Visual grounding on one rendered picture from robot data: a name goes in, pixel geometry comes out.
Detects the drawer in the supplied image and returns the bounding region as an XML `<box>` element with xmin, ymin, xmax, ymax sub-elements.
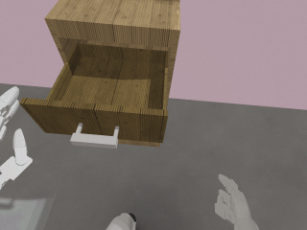
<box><xmin>19</xmin><ymin>43</ymin><xmax>169</xmax><ymax>143</ymax></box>

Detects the right robot hand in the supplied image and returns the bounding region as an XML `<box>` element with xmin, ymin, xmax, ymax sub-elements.
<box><xmin>214</xmin><ymin>174</ymin><xmax>252</xmax><ymax>224</ymax></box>

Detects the left robot hand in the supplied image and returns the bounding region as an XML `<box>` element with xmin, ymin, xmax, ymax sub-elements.
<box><xmin>0</xmin><ymin>86</ymin><xmax>33</xmax><ymax>191</ymax></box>

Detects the robot left thigh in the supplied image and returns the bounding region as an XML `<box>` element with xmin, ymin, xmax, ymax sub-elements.
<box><xmin>106</xmin><ymin>216</ymin><xmax>136</xmax><ymax>230</ymax></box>

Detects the robot left foot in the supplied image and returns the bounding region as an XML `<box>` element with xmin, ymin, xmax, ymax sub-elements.
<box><xmin>129</xmin><ymin>213</ymin><xmax>136</xmax><ymax>226</ymax></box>

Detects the robot right forearm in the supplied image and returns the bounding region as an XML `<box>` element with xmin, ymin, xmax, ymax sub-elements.
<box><xmin>234</xmin><ymin>218</ymin><xmax>259</xmax><ymax>230</ymax></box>

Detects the handle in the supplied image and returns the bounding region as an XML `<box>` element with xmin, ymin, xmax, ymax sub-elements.
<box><xmin>70</xmin><ymin>123</ymin><xmax>119</xmax><ymax>149</ymax></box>

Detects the cabinet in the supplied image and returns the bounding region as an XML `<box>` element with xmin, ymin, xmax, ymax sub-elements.
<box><xmin>44</xmin><ymin>0</ymin><xmax>180</xmax><ymax>148</ymax></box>

